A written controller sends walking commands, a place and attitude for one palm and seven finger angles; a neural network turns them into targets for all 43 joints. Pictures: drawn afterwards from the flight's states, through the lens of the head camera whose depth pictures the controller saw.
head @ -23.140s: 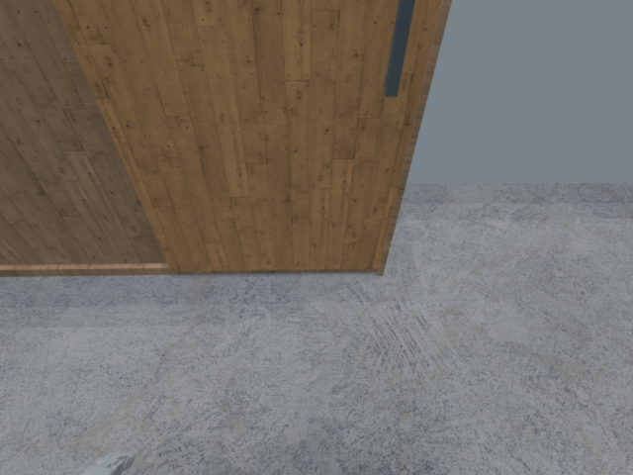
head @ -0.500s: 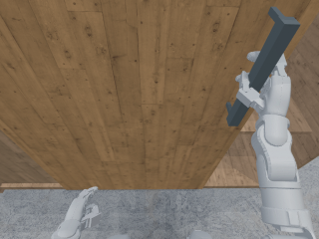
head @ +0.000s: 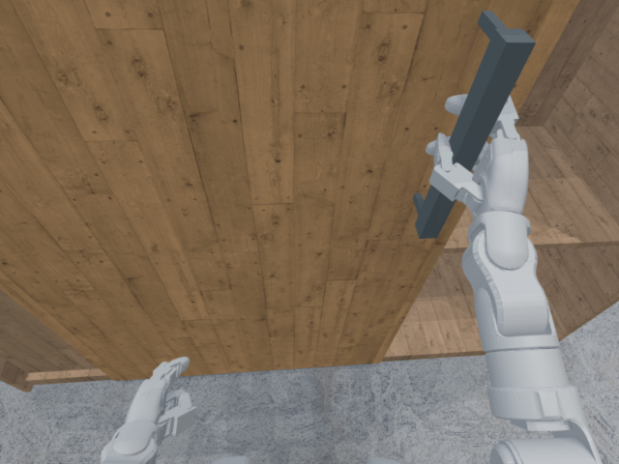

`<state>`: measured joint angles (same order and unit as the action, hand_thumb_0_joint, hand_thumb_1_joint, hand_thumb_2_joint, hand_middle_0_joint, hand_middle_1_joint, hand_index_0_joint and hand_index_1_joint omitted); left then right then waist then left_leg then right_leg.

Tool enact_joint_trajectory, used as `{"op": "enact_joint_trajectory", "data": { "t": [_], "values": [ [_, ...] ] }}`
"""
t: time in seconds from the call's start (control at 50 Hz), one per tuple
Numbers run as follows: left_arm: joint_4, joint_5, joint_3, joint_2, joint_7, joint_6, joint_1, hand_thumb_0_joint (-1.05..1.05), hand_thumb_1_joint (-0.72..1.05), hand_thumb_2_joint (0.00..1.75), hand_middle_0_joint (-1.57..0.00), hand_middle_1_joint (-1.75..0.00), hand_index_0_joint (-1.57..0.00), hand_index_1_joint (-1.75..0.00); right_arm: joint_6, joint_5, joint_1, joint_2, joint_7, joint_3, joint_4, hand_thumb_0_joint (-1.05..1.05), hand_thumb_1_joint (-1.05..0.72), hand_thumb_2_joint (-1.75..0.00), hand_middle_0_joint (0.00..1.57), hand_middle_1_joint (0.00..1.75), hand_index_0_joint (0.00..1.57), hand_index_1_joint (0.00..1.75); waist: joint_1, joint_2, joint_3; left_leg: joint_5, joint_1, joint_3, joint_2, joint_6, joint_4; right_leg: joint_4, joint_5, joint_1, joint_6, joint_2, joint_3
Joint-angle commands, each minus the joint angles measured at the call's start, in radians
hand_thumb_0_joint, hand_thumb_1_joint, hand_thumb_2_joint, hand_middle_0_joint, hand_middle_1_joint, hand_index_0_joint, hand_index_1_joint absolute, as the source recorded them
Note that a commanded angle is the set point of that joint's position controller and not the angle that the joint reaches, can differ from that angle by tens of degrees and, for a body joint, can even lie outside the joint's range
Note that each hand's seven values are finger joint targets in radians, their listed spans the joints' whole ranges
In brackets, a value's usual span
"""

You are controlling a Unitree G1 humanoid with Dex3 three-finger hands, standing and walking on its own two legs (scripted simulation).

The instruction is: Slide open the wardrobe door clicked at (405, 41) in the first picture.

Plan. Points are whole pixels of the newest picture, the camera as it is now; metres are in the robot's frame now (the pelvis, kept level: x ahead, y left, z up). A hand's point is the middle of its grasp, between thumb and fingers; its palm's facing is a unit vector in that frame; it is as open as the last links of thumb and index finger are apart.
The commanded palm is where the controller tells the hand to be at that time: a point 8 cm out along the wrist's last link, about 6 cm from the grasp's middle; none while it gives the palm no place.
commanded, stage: step sideways, sliding the door along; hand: right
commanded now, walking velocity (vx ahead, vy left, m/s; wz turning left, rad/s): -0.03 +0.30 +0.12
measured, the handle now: (452, 144) +0.44 -0.16 +0.19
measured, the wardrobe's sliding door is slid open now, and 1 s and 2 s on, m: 0.52 0.61 0.61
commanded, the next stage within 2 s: stop walking and hold the door there in 0.84 s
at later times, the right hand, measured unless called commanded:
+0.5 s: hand (359, 170) +0.38 -0.04 +0.20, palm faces +0.20 +0.98 -0.09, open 6.6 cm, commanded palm +0.35 -0.02 +0.20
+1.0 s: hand (355, 167) +0.39 -0.04 +0.19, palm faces +0.45 +0.89 -0.09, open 7.3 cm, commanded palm +0.35 -0.06 +0.18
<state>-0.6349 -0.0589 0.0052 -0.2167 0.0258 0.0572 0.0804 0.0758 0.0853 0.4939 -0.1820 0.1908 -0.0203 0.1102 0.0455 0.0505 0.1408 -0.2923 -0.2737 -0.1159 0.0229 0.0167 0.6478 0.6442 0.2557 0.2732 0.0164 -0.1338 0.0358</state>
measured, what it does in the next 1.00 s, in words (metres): steps to the left: right foot, then left foot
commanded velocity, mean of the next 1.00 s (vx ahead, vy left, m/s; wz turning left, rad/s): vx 0.02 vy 0.27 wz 0.10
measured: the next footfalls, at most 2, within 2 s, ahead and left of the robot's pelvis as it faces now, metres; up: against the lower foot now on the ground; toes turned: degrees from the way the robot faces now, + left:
right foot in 0.38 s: +0.06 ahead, -0.04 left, +0.00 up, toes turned -9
left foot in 0.64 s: +0.08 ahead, +0.33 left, +0.00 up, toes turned +6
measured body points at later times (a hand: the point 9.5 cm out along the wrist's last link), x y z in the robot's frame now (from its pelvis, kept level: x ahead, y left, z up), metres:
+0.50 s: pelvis -0.02 +0.11 +0.01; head +0.03 +0.11 +0.45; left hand +0.17 +0.33 -0.10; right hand +0.36 -0.09 +0.20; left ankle +0.00 +0.23 -0.67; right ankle +0.02 -0.04 -0.72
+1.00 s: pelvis +0.01 +0.21 +0.00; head +0.07 +0.22 +0.45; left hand +0.22 +0.44 -0.10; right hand +0.36 -0.08 +0.20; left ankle +0.03 +0.33 -0.72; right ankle +0.00 +0.02 -0.69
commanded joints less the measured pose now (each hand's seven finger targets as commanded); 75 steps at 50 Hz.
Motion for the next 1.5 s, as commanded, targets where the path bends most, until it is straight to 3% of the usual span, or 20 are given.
{"op": "enact_joint_trajectory", "data": {
  "t": [0.0, 0.1, 0.18, 0.24, 0.3, 0.34, 0.36, 0.58, 0.68, 0.72, 0.78, 0.86, 0.92, 0.94, 1.02, 1.08, 1.1, 1.16, 1.28, 1.48],
  "values": [
    [0.186, 0.015, 0.042, -0.099, -0.008, -0.004, -0.134, 0.00, 0.90, 0.90, -0.20, -0.30, -0.20, -0.30, -0.158, 0.012, 0.479, 0.064, -0.104, 0.192, -0.363, 0.00, -0.90, -0.90, 0.45, 1.40, 0.45, 1.40, -0.046, 0.217, -0.440, -0.212, -0.157, 0.154, -0.008, -0.026, 0.368, -0.272, -0.449, -0.330, -0.200, -0.366, -0.315],
    [0.196, 0.000, 0.043, -0.114, -0.020, 0.006, -0.097, 0.00, 0.90, 0.90, -0.20, -0.30, -0.20, -0.30, -0.166, -0.004, 0.457, -0.003, -0.085, 0.125, -0.371, 0.00, -0.90, -0.90, 0.45, 1.40, 0.45, 1.40, -0.047, 0.159, -0.452, -0.005, 0.096, 0.093, -0.011, 0.000, -0.113, -0.021, -0.564, -0.268, -0.080, -0.235, -0.059],
    [0.169, -0.003, 0.053, -0.091, 0.000, -0.037, -0.098, 0.00, 0.90, 0.90, -0.20, -0.30, -0.20, -0.30, -0.165, -0.018, 0.432, -0.120, -0.070, 0.058, -0.338, 0.00, -0.90, -0.90, 0.45, 1.40, 0.45, 1.40, -0.027, -0.373, -0.440, 0.828, 0.353, 0.360, 0.224, 0.150, -0.227, 0.409, 0.330, 0.168, 0.017, 0.080, 0.017],
    [0.136, 0.011, 0.028, -0.062, 0.004, -0.040, -0.105, 0.00, 0.90, 0.90, -0.20, -0.30, -0.20, -0.30, -0.190, -0.006, 0.546, -0.042, -0.067, 0.123, -0.428, 0.00, -0.90, -0.90, 0.45, 1.40, 0.45, 1.40, -0.044, -0.194, -0.465, 0.934, 0.405, 0.353, 0.261, 0.211, -0.128, 0.283, 0.322, 0.176, 0.011, 0.046, -0.004],
    [0.134, 0.017, 0.037, -0.077, 0.014, -0.009, -0.071, 0.00, 0.90, 0.90, -0.20, -0.30, -0.20, -0.30, -0.212, -0.011, 0.514, -0.054, -0.069, 0.110, -0.363, 0.00, -0.90, -0.90, 0.45, 1.40, 0.45, 1.40, -0.066, -0.147, -0.520, 0.745, 0.282, 0.218, 0.166, 0.120, -0.011, -0.167, -0.064, -0.124, 0.010, 0.035, 0.090],
    [0.189, 0.008, 0.067, -0.143, 0.012, -0.001, -0.093, 0.00, 0.90, 0.90, -0.20, -0.30, -0.20, -0.30, -0.206, 0.015, 0.477, 0.023, -0.100, 0.186, -0.350, 0.00, -0.90, -0.90, 0.45, 1.40, 0.45, 1.40, -0.059, 0.192, -0.499, -0.017, -0.188, 0.121, -0.004, -0.013, 0.231, -0.231, -0.623, -0.490, -0.156, -0.350, -0.287],
    [0.213, -0.004, 0.047, -0.125, -0.004, 0.009, -0.125, 0.00, 0.90, 0.90, -0.20, -0.30, -0.20, -0.30, -0.178, 0.017, 0.446, 0.080, -0.115, 0.199, -0.285, 0.00, -0.90, -0.90, 0.45, 1.40, 0.45, 1.40, -0.037, 0.162, -0.501, -0.213, -0.213, 0.195, -0.030, -0.020, 0.398, -0.272, -0.524, -0.447, -0.214, -0.419, -0.351],
    [0.214, -0.023, 0.042, -0.132, -0.012, -0.044, -0.072, 0.00, 0.90, 0.90, -0.20, -0.30, -0.20, -0.30, -0.162, 0.001, 0.553, 0.059, -0.085, 0.206, -0.354, 0.00, -0.90, -0.90, 0.45, 1.40, 0.45, 1.40, -0.066, 0.149, -0.472, 0.095, 0.097, 0.025, -0.039, -0.010, -0.171, -0.030, -0.498, -0.335, -0.065, -0.181, 0.020],
    [0.153, -0.023, 0.053, -0.095, 0.001, -0.062, -0.077, 0.00, 0.90, 0.90, -0.20, -0.30, -0.20, -0.30, -0.173, -0.017, 0.534, -0.060, -0.065, 0.117, -0.337, 0.00, -0.90, -0.90, 0.45, 1.40, 0.45, 1.40, -0.051, -0.240, -0.505, 0.924, 0.381, 0.233, 0.176, 0.088, -0.104, 0.176, 0.006, 0.025, -0.005, 0.020, 0.067],
    [0.146, -0.014, 0.050, -0.092, 0.007, -0.061, -0.076, 0.00, 0.90, 0.90, -0.20, -0.30, -0.20, -0.30, -0.188, -0.002, 0.577, -0.017, -0.072, 0.149, -0.393, 0.00, -0.90, -0.90, 0.45, 1.40, 0.45, 1.40, -0.078, -0.095, -0.523, 0.827, 0.237, 0.150, 0.149, 0.045, 0.010, -0.002, -0.200, -0.155, -0.032, -0.029, 0.052],
    [0.192, 0.004, 0.069, -0.121, -0.015, -0.050, -0.099, 0.00, 0.90, 0.90, -0.20, -0.30, -0.20, -0.30, -0.194, 0.018, 0.509, 0.038, -0.094, 0.156, -0.439, 0.00, -0.90, -0.90, 0.45, 1.40, 0.45, 1.40, -0.058, 0.344, -0.463, -0.216, -0.214, 0.131, -0.004, -0.032, 0.278, -0.122, -0.861, -0.495, -0.189, -0.352, -0.192],
    [0.213, -0.021, 0.072, -0.134, -0.036, -0.082, -0.076, 0.00, 0.90, 0.90, -0.20, -0.30, -0.20, -0.30, -0.197, -0.002, 0.438, -0.048, -0.085, 0.090, -0.444, 0.00, -0.90, -0.90, 0.45, 1.40, 0.45, 1.40, -0.059, 0.181, -0.463, 0.209, 0.115, 0.079, -0.021, -0.010, -0.148, 0.045, -0.689, -0.332, -0.085, -0.184, 0.032],
    [0.208, -0.025, 0.082, -0.109, -0.018, -0.099, -0.080, 0.00, 0.90, 0.90, -0.20, -0.30, -0.20, -0.30, -0.192, -0.021, 0.359, -0.158, -0.076, 0.024, -0.424, 0.00, -0.90, -0.90, 0.45, 1.40, 0.45, 1.40, -0.038, -0.369, -0.461, 1.102, 0.396, 0.305, 0.182, 0.091, -0.154, 0.337, 0.138, 0.081, 0.025, 0.047, 0.078],
    [0.111, 0.000, 0.092, -0.171, 0.002, -0.098, -0.004, 0.00, 0.90, 0.90, -0.20, -0.30, -0.20, -0.30, -0.180, -0.036, 0.178, -0.691, -0.024, -0.532, -0.043, 0.00, -0.90, -0.90, 0.45, 1.40, 0.45, 1.40, -0.007, -0.385, -0.452, 1.151, 0.405, 0.346, 0.223, 0.117, -0.152, 0.362, 0.340, 0.193, 0.011, 0.054, 0.054],
    [0.132, -0.001, 0.032, -0.095, 0.030, -0.101, -0.033, 0.00, 0.90, 0.90, -0.20, -0.30, -0.20, -0.30, -0.220, -0.018, 0.261, -0.383, -0.040, -0.275, -0.288, 0.00, -0.90, -0.90, 0.45, 1.40, 0.45, 1.40, -0.043, -0.076, -0.551, 1.100, 0.372, 0.300, 0.246, 0.117, -0.035, -0.039, 0.077, 0.017, 0.009, 0.044, 0.071],
    [0.173, -0.015, 0.061, -0.150, 0.039, -0.114, -0.048, 0.00, 0.90, 0.90, -0.20, -0.30, -0.20, -0.30, -0.220, 0.002, 0.158, -0.332, -0.054, -0.247, -0.349, 0.00, -0.90, -0.90, 0.45, 1.40, 0.45, 1.40, -0.025, 0.153, -0.568, 0.011, -0.076, 0.137, 0.021, -0.053, 0.067, -0.161, -0.852, -0.438, -0.132, -0.273, -0.143],
    [0.182, -0.008, 0.054, -0.143, 0.025, -0.123, -0.054, 0.00, 0.90, 0.90, -0.20, -0.30, -0.20, -0.30, -0.207, -0.009, 0.112, -0.238, -0.071, -0.175, -0.316, 0.00, -0.90, -0.90, 0.45, 1.40, 0.45, 1.40, -0.028, 0.165, -0.501, -0.178, -0.146, 0.131, -0.028, -0.043, 0.110, -0.190, -0.777, -0.434, -0.150, -0.278, -0.128],
    [0.171, 0.015, 0.035, -0.147, 0.030, -0.148, -0.042, 0.00, 0.90, 0.90, -0.20, -0.30, -0.20, -0.30, -0.188, -0.029, 0.094, -0.309, -0.047, -0.216, -0.372, 0.00, -0.90, -0.90, 0.45, 1.40, 0.45, 1.40, -0.048, 0.272, -0.406, -0.101, -0.167, 0.081, -0.006, -0.026, 0.053, -0.159, -0.903, -0.430, -0.125, -0.221, -0.018],
    [0.161, 0.012, 0.029, -0.142, 0.055, -0.154, -0.025, 0.00, 0.90, 0.90, -0.20, -0.30, -0.20, -0.30, -0.159, -0.022, -0.005, -0.421, -0.021, -0.337, -0.273, 0.00, -0.90, -0.90, 0.45, 1.40, 0.45, 1.40, -0.066, -0.100, -0.437, 0.788, 0.175, 0.243, 0.154, 0.033, -0.189, -0.028, -0.192, -0.098, 0.006, -0.009, 0.096],
    [0.119, 0.019, 0.021, -0.157, 0.088, -0.138, -0.051, 0.00, 0.90, 0.90, -0.20, -0.30, -0.20, -0.30, -0.164, -0.019, 0.015, -0.366, -0.027, -0.290, -0.189, 0.00, -0.90, -0.90, 0.45, 1.40, 0.45, 1.40, -0.041, 0.030, -0.398, 0.306, 0.073, 0.138, 0.042, -0.022, -0.230, -0.235, -0.190, -0.150, -0.040, -0.036, 0.022]
  ]
}}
